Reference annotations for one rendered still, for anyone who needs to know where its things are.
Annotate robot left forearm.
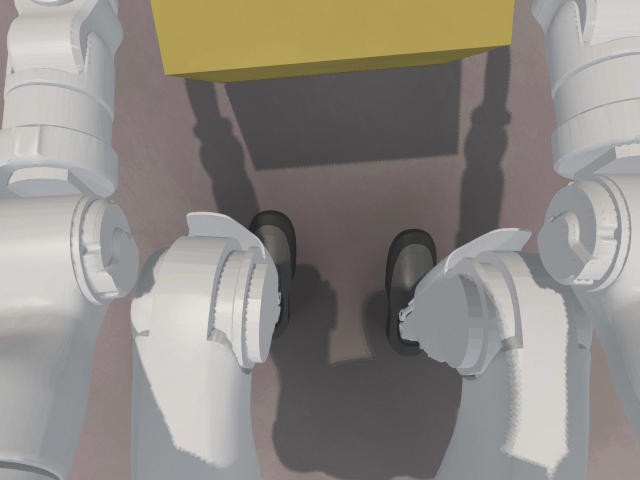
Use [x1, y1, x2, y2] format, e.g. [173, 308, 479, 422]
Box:
[0, 0, 123, 199]

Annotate robot left upper arm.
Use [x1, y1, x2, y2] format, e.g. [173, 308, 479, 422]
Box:
[0, 193, 139, 480]

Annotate left robot foot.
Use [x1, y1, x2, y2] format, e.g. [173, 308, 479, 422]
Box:
[248, 210, 296, 340]

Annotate robot right upper arm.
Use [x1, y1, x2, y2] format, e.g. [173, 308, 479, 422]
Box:
[537, 173, 640, 444]

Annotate right robot foot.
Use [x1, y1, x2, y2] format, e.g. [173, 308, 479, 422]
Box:
[385, 229, 437, 356]

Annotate robot foot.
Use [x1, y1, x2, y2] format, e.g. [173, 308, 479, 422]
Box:
[248, 210, 296, 340]
[385, 229, 437, 356]

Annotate robot right forearm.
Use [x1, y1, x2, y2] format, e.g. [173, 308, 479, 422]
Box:
[531, 0, 640, 180]

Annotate carton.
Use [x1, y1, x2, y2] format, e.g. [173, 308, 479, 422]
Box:
[150, 0, 515, 83]

